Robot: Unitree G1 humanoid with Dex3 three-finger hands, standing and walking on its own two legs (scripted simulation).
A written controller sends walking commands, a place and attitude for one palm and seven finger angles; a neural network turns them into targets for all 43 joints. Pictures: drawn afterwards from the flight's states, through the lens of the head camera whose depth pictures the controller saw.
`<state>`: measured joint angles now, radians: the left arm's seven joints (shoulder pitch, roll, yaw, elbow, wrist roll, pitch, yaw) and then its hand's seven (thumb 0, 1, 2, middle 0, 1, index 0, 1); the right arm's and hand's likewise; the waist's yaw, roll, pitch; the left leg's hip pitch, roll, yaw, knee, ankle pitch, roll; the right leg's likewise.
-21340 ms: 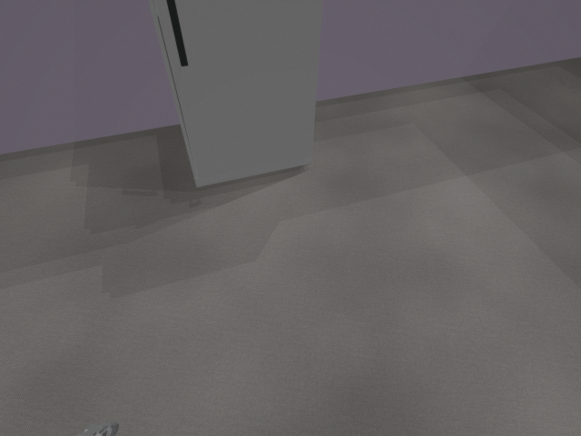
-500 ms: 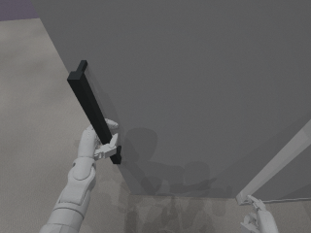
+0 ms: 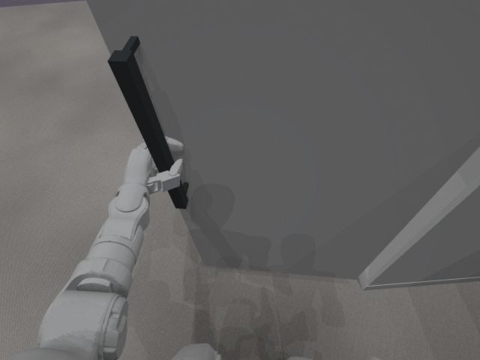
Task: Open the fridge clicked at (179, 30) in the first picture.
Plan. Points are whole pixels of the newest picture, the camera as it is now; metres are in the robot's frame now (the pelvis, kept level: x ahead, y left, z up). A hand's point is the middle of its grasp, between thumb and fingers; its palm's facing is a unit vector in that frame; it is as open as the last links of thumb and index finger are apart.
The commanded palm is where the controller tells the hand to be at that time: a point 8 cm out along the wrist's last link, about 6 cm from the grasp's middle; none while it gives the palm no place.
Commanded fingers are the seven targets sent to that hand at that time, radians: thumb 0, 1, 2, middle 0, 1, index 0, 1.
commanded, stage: stop walking and hold the door back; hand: left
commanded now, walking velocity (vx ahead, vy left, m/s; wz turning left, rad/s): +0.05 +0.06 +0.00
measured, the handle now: (163, 142) +0.46 +0.16 +0.08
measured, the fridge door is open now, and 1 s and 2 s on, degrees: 80 77 77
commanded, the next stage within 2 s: loosen the grip on the handle in 0.66 s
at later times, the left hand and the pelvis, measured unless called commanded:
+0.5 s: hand (175, 169) +0.42 +0.14 +0.04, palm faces -0.02 -0.99 -0.13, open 5.6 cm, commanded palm +0.40 +0.19 +0.04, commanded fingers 0.00 0.90 0.90 -0.45 -1.40 -0.45 -1.40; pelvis +0.04 +0.03 +0.00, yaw -1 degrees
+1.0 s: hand (171, 164) +0.43 +0.15 +0.05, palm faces -0.01 -0.99 -0.13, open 8.0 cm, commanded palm +0.40 +0.20 +0.05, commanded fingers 0.00 -0.55 0.20 -0.41 -1.35 -0.41 -1.35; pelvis +0.02 +0.01 -0.01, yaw +0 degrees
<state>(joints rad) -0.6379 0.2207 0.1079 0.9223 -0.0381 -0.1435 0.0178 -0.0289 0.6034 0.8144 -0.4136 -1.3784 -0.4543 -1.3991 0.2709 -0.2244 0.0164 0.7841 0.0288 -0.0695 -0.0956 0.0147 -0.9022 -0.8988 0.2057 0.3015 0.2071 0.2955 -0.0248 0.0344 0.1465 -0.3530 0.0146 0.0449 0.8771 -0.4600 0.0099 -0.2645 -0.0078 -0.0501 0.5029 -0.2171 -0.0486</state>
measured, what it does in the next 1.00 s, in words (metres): steps on the spot: left foot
